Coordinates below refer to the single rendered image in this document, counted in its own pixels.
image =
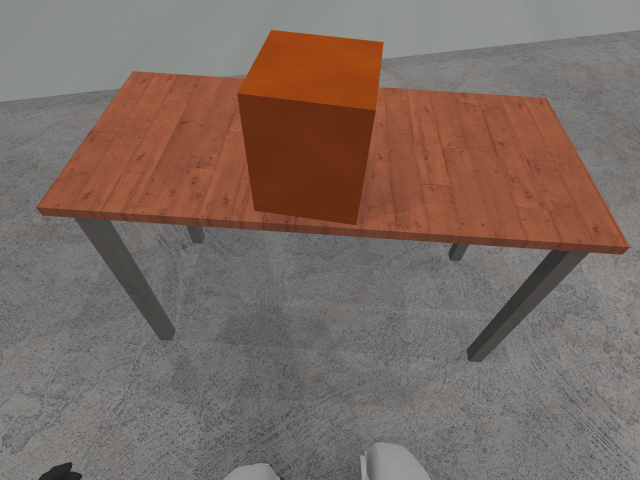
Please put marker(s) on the right robot thigh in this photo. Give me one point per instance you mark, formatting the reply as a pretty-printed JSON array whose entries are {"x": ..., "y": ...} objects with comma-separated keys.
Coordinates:
[{"x": 386, "y": 461}]

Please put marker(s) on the table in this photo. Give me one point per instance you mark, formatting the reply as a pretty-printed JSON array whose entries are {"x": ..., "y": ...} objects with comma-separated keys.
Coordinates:
[{"x": 449, "y": 167}]

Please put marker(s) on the carton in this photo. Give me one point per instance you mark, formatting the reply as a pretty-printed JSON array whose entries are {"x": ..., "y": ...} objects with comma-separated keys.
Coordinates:
[{"x": 307, "y": 109}]

